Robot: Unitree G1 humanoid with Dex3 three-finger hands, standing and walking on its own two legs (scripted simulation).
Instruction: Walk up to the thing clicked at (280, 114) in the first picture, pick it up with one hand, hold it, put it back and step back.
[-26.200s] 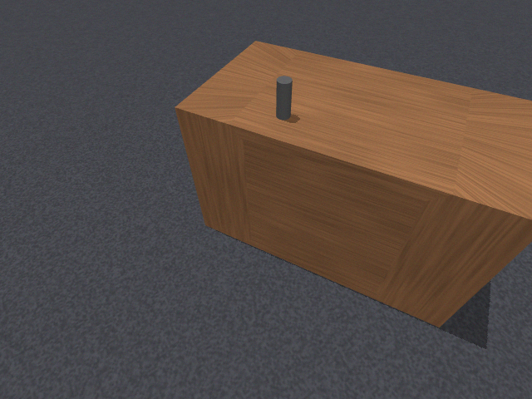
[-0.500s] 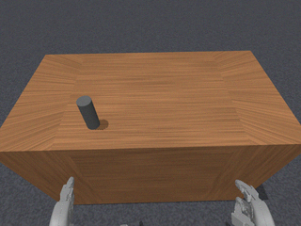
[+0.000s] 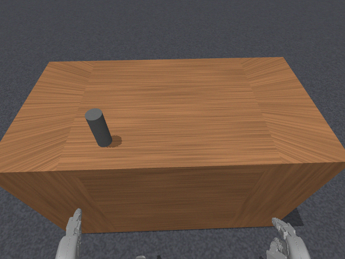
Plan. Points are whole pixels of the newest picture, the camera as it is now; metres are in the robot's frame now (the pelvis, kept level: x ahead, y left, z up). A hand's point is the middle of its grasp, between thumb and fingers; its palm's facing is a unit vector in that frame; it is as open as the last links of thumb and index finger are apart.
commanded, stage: home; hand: left
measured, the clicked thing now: (99, 128) +0.48 +0.23 +0.00
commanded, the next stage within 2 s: stand in 0.28 s
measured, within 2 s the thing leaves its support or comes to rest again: neither
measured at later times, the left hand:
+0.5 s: hand out of the picture +0.07 +0.26 -0.12, palm faces -0.03 -0.93 -0.38, open 16.9 cm
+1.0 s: hand out of the picture +0.04 +0.26 -0.10, palm faces -0.01 -0.94 -0.34, open 7.7 cm
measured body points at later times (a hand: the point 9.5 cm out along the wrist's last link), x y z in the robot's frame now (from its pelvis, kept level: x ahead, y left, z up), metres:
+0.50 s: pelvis +0.00 +0.00 +0.03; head +0.03 +0.00 +0.48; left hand +0.07 +0.30 -0.09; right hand +0.08 -0.29 -0.10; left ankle +0.02 +0.15 -0.68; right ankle -0.02 -0.14 -0.68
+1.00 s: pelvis -0.01 +0.01 +0.06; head -0.01 +0.02 +0.51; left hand +0.04 +0.31 -0.08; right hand +0.05 -0.28 -0.07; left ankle +0.02 +0.15 -0.68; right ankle -0.02 -0.14 -0.68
